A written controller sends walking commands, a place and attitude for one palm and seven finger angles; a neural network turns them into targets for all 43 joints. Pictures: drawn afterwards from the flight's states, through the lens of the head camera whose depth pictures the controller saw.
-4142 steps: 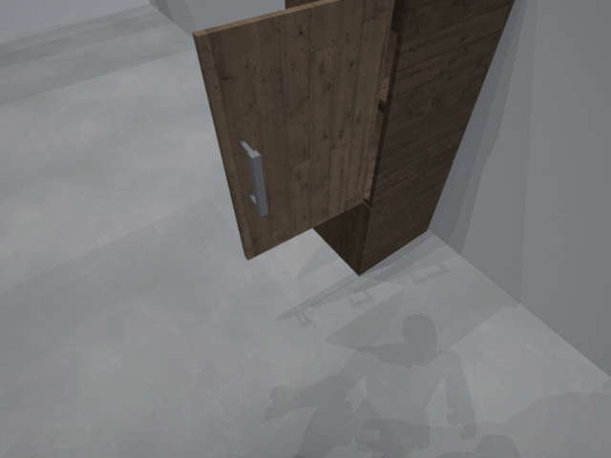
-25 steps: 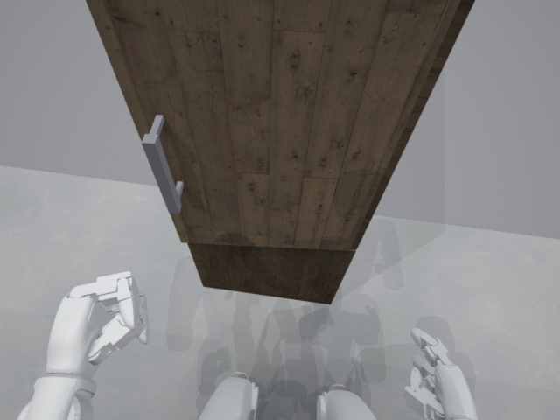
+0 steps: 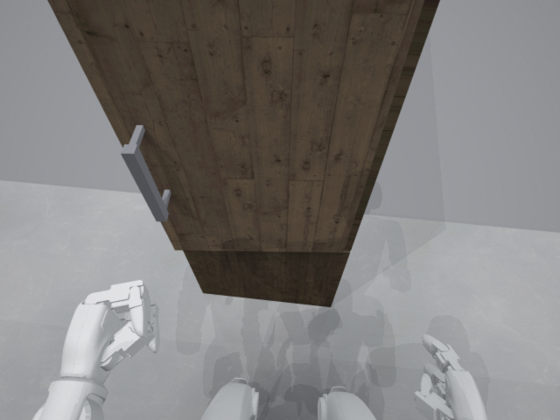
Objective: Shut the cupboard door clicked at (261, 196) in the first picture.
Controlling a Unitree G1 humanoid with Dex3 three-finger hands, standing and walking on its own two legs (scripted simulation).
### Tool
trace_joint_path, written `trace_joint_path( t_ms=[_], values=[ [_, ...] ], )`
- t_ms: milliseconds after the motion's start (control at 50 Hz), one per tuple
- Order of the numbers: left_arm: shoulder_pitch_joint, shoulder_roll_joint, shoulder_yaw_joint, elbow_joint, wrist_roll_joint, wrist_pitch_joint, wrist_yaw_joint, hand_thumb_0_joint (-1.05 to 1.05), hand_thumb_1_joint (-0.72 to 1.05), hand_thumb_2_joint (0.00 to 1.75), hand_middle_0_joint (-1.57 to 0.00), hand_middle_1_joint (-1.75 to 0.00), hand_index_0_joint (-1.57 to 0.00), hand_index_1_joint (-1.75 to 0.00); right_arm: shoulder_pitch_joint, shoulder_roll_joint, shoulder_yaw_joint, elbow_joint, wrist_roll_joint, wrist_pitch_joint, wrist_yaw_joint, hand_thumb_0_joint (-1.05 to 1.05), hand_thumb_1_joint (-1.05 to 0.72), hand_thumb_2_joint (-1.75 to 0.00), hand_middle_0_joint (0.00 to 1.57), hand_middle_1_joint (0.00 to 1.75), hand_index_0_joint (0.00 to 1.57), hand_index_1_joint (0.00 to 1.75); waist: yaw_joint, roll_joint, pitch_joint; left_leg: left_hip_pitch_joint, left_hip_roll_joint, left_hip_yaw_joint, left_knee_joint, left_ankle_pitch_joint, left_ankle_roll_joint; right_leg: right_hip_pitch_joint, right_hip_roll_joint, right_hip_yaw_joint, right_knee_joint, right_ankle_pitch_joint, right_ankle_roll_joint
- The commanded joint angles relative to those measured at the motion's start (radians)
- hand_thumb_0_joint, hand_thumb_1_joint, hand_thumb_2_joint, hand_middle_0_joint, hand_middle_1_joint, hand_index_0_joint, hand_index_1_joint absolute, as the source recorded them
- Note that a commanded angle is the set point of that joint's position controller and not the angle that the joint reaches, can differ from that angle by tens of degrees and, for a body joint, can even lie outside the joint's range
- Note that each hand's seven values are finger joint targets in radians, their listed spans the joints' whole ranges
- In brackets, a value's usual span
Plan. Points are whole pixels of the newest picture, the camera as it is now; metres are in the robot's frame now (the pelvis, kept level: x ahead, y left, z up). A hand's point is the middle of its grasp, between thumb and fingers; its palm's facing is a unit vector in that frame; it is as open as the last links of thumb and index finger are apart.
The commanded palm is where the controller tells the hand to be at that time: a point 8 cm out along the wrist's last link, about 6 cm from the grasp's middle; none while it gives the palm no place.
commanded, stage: bring the fist close to the handle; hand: left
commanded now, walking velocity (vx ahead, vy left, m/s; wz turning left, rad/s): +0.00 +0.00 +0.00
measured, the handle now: (151, 177) +0.46 +0.24 +0.05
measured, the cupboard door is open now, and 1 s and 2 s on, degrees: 6 6 2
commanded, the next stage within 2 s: push the door shut along its arc in 1.42 s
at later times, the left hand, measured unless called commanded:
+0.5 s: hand (142, 270) +0.30 +0.21 +0.06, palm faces +0.06 -1.00 -0.03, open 3.1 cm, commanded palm +0.27 +0.26 +0.06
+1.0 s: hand (154, 236) +0.35 +0.21 +0.06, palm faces +0.04 -1.00 -0.02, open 3.1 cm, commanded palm +0.33 +0.27 +0.06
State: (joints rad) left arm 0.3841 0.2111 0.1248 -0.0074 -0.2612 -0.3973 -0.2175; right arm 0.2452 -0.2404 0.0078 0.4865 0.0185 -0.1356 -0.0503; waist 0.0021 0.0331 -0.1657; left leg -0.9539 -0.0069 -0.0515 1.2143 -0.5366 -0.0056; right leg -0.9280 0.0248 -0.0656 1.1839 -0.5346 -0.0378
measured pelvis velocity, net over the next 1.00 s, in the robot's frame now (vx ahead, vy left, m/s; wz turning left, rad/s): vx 0.00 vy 0.02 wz -0.02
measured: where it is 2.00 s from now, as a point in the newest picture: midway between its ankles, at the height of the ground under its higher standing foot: outside the picture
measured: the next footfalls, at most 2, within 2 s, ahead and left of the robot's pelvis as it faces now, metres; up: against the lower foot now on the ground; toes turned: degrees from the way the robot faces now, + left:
none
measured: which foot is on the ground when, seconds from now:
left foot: down 0.00-1.00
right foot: down 0.00-1.00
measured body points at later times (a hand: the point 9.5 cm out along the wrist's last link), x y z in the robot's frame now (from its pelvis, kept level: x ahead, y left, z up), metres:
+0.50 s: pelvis +0.00 +0.01 +0.00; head +0.07 +0.02 +0.45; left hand +0.29 +0.26 +0.06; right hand +0.16 -0.23 -0.08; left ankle +0.03 +0.12 -0.64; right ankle +0.02 -0.10 -0.64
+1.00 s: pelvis +0.00 +0.02 +0.01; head +0.08 +0.02 +0.45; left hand +0.34 +0.26 +0.06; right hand +0.14 -0.23 -0.09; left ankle +0.03 +0.12 -0.64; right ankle +0.02 -0.10 -0.64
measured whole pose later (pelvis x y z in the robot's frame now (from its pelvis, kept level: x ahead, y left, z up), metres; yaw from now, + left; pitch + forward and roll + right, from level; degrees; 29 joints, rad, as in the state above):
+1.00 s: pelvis +0.00 +0.02 +0.01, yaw -1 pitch +17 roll -2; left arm -0.18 0.25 0.23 0.47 -0.22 -0.39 -0.19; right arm 0.25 -0.24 0.02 0.57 0.02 -0.08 -0.04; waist -0.03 0.03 -0.15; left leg -0.95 -0.01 -0.02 1.16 -0.51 0.02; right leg -0.93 0.02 -0.03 1.12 -0.49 -0.01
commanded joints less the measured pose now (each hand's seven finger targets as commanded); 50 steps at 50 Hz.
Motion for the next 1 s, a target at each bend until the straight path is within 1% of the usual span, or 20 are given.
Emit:
trace_joint_path(
  t_ms=[0, 40, 80, 140, 200, 260, 280, 320, 400, 480, 580, 600, 640, 700, 720, 800, 860, 880, 920, 980],
  values=[
    [-0.063, 0.144, 0.114, -0.239, -0.031, -0.074, 0.022, 0.0, 0.9, 0.9, -1.3, -1.5, -1.3, -1.5, -0.037, -0.112, -0.049, -0.164, 0.0, -0.052, -0.017, 0.0, -0.9, -0.9, 0.2, 0.3, 0.2, 0.3, 0.005, -0.027, -0.206, 0.086, -0.014, 0.018, -0.159, 0.2, 0.03, 0.229, -0.017, 0.097, -0.22, 0.166, 0.021],
    [-0.127, 0.154, 0.126, -0.242, -0.03, -0.098, 0.04, 0.0, 0.9, 0.9, -1.3, -1.5, -1.3, -1.5, -0.039, -0.114, -0.046, -0.152, -0.005, -0.054, -0.019, 0.0, -0.9, -0.9, 0.2, 0.3, 0.2, 0.3, -0.006, -0.022, -0.195, 0.076, -0.012, 0.011, -0.147, 0.193, 0.032, 0.2, -0.008, 0.087, -0.204, 0.151, 0.016],
    [-0.167, 0.127, 0.1, -0.202, -0.02, -0.112, 0.045, 0.0, 0.9, 0.9, -1.3, -1.5, -1.3, -1.5, -0.036, -0.115, -0.043, -0.14, -0.008, -0.056, -0.016, 0.0, -0.9, -0.9, 0.2, 0.3, 0.2, 0.3, -0.014, -0.003, -0.185, 0.08, -0.012, 0.009, -0.149, 0.179, 0.028, 0.164, -0.007, 0.071, -0.189, 0.139, 0.013],
    [-0.222, 0.122, 0.078, -0.13, -0.017, -0.098, 0.026, 0.0, 0.9, 0.9, -1.3, -1.5, -1.3, -1.5, -0.027, -0.128, -0.044, -0.124, -0.006, -0.057, -0.017, 0.0, -0.9, -0.9, 0.2, 0.3, 0.2, 0.3, -0.032, -0.021, -0.17, 0.066, -0.011, 0.005, -0.143, 0.151, 0.032, 0.141, -0.004, 0.077, -0.203, 0.101, 0.014],
    [-0.256, 0.145, 0.085, -0.091, -0.014, -0.059, -0.007, 0.0, 0.9, 0.9, -1.3, -1.5, -1.3, -1.5, -0.023, -0.137, -0.047, -0.123, 0.003, -0.054, -0.022, 0.0, -0.9, -0.9, 0.2, 0.3, 0.2, 0.3, -0.02, -0.017, -0.219, 0.087, -0.01, 0.006, -0.163, 0.159, 0.032, 0.175, -0.007, 0.076, -0.208, 0.114, 0.014],
    [-0.311, 0.156, 0.093, -0.115, -0.019, -0.024, -0.013, 0.0, 0.9, 0.9, -1.3, -1.5, -1.3, -1.5, -0.028, -0.135, -0.044, -0.127, 0.006, -0.051, -0.026, 0.0, -0.9, -0.9, 0.2, 0.3, 0.2, 0.3, -0.008, 0.028, -0.274, 0.136, -0.012, 0.005, -0.184, 0.2, 0.033, 0.206, -0.006, 0.062, -0.201, 0.174, 0.012],
    [-0.313, 0.181, 0.125, -0.107, -0.021, -0.017, -0.004, 0.0, 0.9, 0.9, -1.3, -1.5, -1.3, -1.5, -0.023, -0.135, -0.045, -0.125, 0.006, -0.047, -0.027, 0.0, -0.9, -0.9, 0.2, 0.3, 0.2, 0.3, -0.004, 0.018, -0.273, 0.144, -0.009, 0.004, -0.191, 0.215, 0.03, 0.213, -0.005, 0.057, -0.2, 0.195, 0.011],
    [-0.364, 0.177, 0.132, -0.095, -0.02, -0.015, 0.018, 0.0, 0.9, 0.9, -1.3, -1.5, -1.3, -1.5, -0.027, -0.131, -0.041, -0.119, 0.004, -0.043, -0.026, 0.0, -0.9, -0.9, 0.2, 0.3, 0.2, 0.3, -0.005, 0.015, -0.265, 0.148, -0.008, 0.003, -0.198, 0.22, 0.028, 0.209, -0.003, 0.049, -0.197, 0.202, 0.012],
    [-0.416, 0.179, 0.164, -0.012, -0.018, -0.031, 0.053, 0.0, 0.9, 0.9, -1.3, -1.5, -1.3, -1.5, -0.024, -0.13, -0.04, -0.098, -0.004, -0.033, -0.021, 0.0, -0.9, -0.9, 0.2, 0.3, 0.2, 0.3, -0.007, -0.004, -0.246, 0.128, -0.008, 0.006, -0.2, 0.215, 0.024, 0.206, -0.003, 0.048, -0.196, 0.202, 0.014],
    [-0.458, 0.163, 0.134, 0.08, -0.001, -0.034, 0.034, 0.0, 0.9, 0.9, -1.3, -1.5, -1.3, -1.5, -0.014, -0.139, -0.044, -0.086, -0.001, -0.023, -0.013, 0.0, -0.9, -0.9, 0.2, 0.3, 0.2, 0.3, -0.016, 0.004, -0.228, 0.136, -0.005, 0.007, -0.213, 0.218, 0.023, 0.194, -0.003, 0.043, -0.198, 0.213, 0.01],
    [-0.538, 0.168, 0.119, 0.081, -0.007, -0.035, 0.0, 0.0, 0.9, 0.9, -1.3, -1.5, -1.3, -1.5, -0.001, -0.15, -0.05, -0.08, 0.003, -0.019, -0.013, 0.0, -0.9, -0.9, 0.2, 0.3, 0.2, 0.3, -0.022, 0.04, -0.28, 0.202, 0.0, -0.001, -0.227, 0.273, 0.017, 0.195, 0.0, 0.033, -0.192, 0.266, 0.006],
    [-0.567, 0.17, 0.121, 0.081, -0.009, -0.039, 0.002, 0.0, 0.9, 0.9, -1.3, -1.5, -1.3, -1.5, 0.004, -0.151, -0.05, -0.076, 0.002, -0.018, -0.015, 0.0, -0.9, -0.9, 0.2, 0.3, 0.2, 0.3, -0.029, 0.017, -0.285, 0.207, 0.001, -0.003, -0.225, 0.274, 0.019, 0.196, 0.0, 0.032, -0.193, 0.27, 0.008],
    [-0.631, 0.193, 0.143, 0.086, -0.013, -0.054, 0.015, 0.0, 0.9, 0.9, -1.3, -1.5, -1.3, -1.5, 0.005, -0.151, -0.049, -0.067, 0.0, -0.02, -0.018, 0.0, -0.9, -0.9, 0.2, 0.3, 0.2, 0.3, -0.031, 0.023, -0.281, 0.197, 0.0, -0.007, -0.221, 0.277, 0.019, 0.192, 0.002, 0.032, -0.187, 0.268, 0.006],
    [-0.649, 0.202, 0.169, 0.138, 0.002, -0.076, 0.038, 0.0, 0.9, 0.9, -1.3, -1.5, -1.3, -1.5, 0.002, -0.148, -0.05, -0.051, -0.003, -0.015, -0.013, 0.0, -0.9, -0.9, 0.2, 0.3, 0.2, 0.3, -0.018, 0.036, -0.287, 0.212, 0.004, -0.009, -0.229, 0.279, 0.01, 0.171, 0.001, 0.026, -0.178, 0.258, 0.003],
    [-0.681, 0.186, 0.149, 0.14, 0.009, -0.082, 0.042, 0.0, 0.9, 0.9, -1.3, -1.5, -1.3, -1.5, 0.003, -0.149, -0.05, -0.047, -0.005, -0.013, -0.011, 0.0, -0.9, -0.9, 0.2, 0.3, 0.2, 0.3, -0.028, 0.04, -0.297, 0.228, 0.004, -0.012, -0.227, 0.296, 0.008, 0.159, 0.001, 0.022, -0.172, 0.27, 0.003],
    [-0.695, 0.176, 0.129, 0.196, 0.027, -0.073, 0.044, 0.0, 0.9, 0.9, -1.3, -1.5, -1.3, -1.5, 0.014, -0.153, -0.052, -0.041, -0.005, -0.002, -0.002, 0.0, -0.9, -0.9, 0.2, 0.3, 0.2, 0.3, -0.026, 0.06, -0.311, 0.246, 0.006, -0.009, -0.234, 0.303, 0.005, 0.156, 0.001, 0.022, -0.177, 0.274, 0.003],
    [-0.746, 0.188, 0.134, 0.241, 0.029, -0.057, 0.039, 0.0, 0.9, 0.9, -1.3, -1.5, -1.3, -1.5, 0.023, -0.157, -0.054, -0.038, -0.001, 0.008, -0.002, 0.0, -0.9, -0.9, 0.2, 0.3, 0.2, 0.3, -0.035, 0.021, -0.304, 0.233, 0.007, -0.01, -0.24, 0.291, 0.008, 0.168, 0.002, 0.023, -0.188, 0.271, 0.006],
    [-0.754, 0.199, 0.148, 0.246, 0.029, -0.057, 0.038, 0.0, 0.9, 0.9, -1.3, -1.5, -1.3, -1.5, 0.024, -0.157, -0.056, -0.037, -0.001, 0.011, -0.003, 0.0, -0.9, -0.9, 0.2, 0.3, 0.2, 0.3, -0.03, 0.019, -0.325, 0.235, 0.008, -0.005, -0.238, 0.297, 0.009, 0.183, 0.001, 0.028, -0.189, 0.283, 0.006],
    [-0.789, 0.193, 0.15, 0.265, 0.021, -0.056, 0.038, 0.0, 0.9, 0.9, -1.3, -1.5, -1.3, -1.5, 0.021, -0.154, -0.052, -0.037, 0.001, 0.017, -0.003, 0.0, -0.9, -0.9, 0.2, 0.3, 0.2, 0.3, -0.035, 0.019, -0.302, 0.224, 0.005, -0.002, -0.242, 0.275, 0.01, 0.179, 0.001, 0.03, -0.198, 0.27, 0.008],
    [-0.832, 0.26, 0.223, 0.317, 0.018, -0.074, 0.041, 0.0, 0.9, 0.9, -1.3, -1.5, -1.3, -1.5, 0.026, -0.152, -0.05, -0.028, -0.001, 0.026, -0.008, 0.0, -0.9, -0.9, 0.2, 0.3, 0.2, 0.3, -0.029, -0.017, -0.308, 0.182, 0.002, 0.008, -0.232, 0.27, 0.017, 0.218, 0.0, 0.044, -0.199, 0.284, 0.01]
  ],
)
